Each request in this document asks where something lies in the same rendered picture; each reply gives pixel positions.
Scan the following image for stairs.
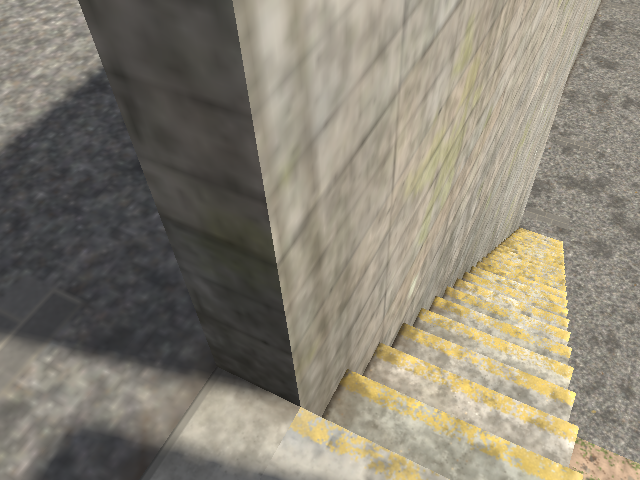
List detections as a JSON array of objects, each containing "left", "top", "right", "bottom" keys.
[{"left": 322, "top": 227, "right": 583, "bottom": 480}]

